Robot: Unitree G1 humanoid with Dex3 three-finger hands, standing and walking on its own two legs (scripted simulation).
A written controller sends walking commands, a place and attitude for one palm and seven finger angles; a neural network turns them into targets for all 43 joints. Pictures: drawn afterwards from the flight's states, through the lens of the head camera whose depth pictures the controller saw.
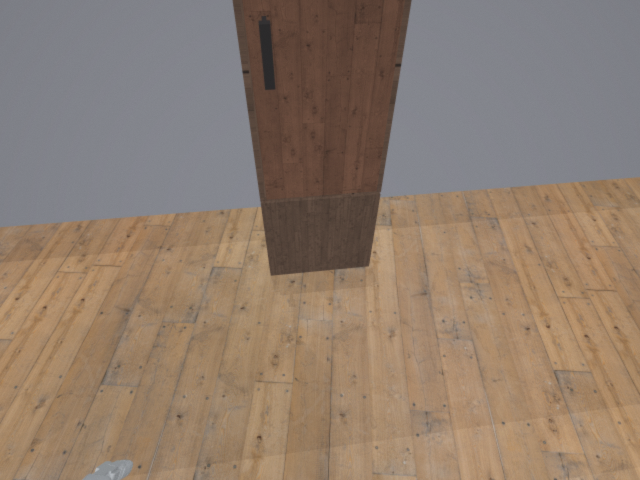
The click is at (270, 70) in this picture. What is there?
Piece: cupboard door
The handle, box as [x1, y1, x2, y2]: [259, 16, 274, 89]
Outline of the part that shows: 262,16 262,20 259,21 259,31 265,89 274,89 269,20 266,20 265,16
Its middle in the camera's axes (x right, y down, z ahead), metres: -0.13 -0.43 +0.89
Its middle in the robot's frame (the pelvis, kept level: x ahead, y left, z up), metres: +0.96 +0.18 +0.12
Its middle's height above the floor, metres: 0.89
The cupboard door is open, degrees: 0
